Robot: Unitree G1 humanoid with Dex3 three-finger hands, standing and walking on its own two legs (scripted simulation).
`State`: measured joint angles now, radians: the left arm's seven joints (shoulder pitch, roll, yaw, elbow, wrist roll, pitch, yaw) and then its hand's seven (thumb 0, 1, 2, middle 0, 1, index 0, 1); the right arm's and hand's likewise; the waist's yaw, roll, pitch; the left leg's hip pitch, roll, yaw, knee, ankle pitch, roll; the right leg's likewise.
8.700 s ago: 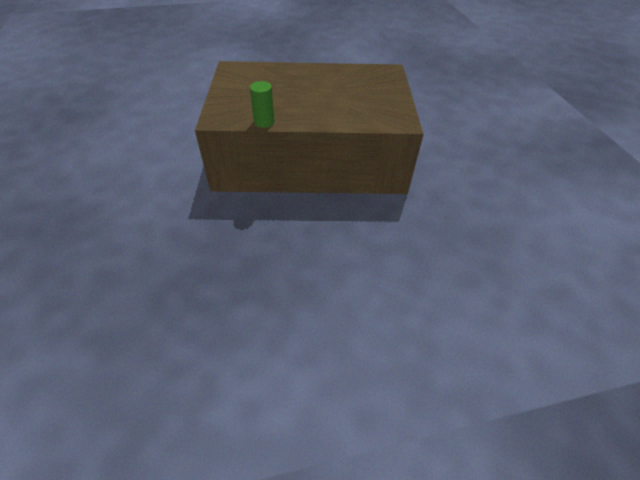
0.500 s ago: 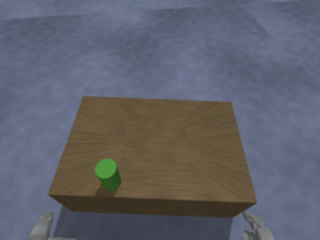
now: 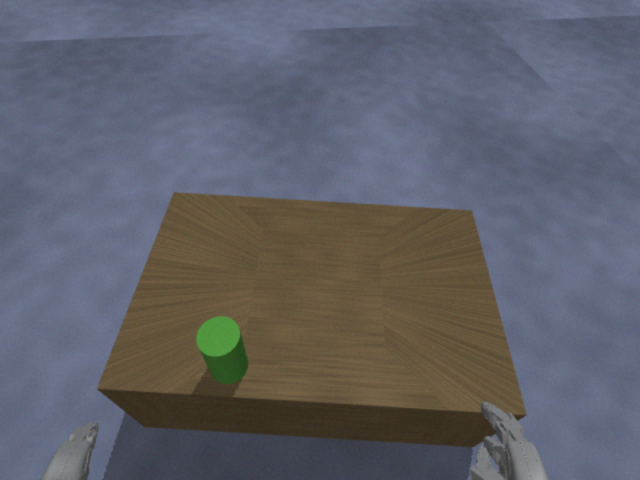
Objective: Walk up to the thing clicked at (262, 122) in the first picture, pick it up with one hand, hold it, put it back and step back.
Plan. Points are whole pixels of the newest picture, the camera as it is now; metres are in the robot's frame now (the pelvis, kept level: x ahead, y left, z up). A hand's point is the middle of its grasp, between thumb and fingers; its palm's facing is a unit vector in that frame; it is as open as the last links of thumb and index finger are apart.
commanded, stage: go down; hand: left
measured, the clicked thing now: (224, 351) +0.41 +0.19 -0.33
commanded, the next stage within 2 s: approach in 1.96 s
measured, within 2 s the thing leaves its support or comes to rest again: neither
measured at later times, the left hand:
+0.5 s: hand (80, 443) +0.19 +0.29 -0.07, palm faces +0.19 -0.93 -0.33, open 17.6 cm
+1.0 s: hand (51, 366) +0.28 +0.35 -0.05, palm faces +0.19 -0.96 -0.19, open 17.6 cm
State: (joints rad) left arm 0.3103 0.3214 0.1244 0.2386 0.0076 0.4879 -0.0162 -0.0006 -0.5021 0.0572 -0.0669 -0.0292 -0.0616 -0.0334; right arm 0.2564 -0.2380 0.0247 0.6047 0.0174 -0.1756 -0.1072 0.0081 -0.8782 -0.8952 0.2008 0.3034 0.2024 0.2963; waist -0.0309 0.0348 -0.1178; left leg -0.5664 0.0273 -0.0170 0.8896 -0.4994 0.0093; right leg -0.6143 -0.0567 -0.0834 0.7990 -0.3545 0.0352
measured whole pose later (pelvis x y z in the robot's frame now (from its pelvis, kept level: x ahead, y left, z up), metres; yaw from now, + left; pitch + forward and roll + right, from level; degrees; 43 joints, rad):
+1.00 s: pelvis -0.04 -0.01 -0.03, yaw -1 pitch +16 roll -2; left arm -0.28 0.67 0.56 0.93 -0.06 -0.03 -0.43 -0.01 -0.59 0.02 -0.08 -0.02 -0.07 -0.03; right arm 0.33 -0.30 0.03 0.70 -0.02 -0.26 -0.15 0.01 -0.91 -0.90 0.20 0.30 0.20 0.30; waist -0.05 -0.01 -0.08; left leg -0.83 0.04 -0.02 1.06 -0.51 0.00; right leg -0.88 -0.05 -0.07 0.96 -0.36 0.01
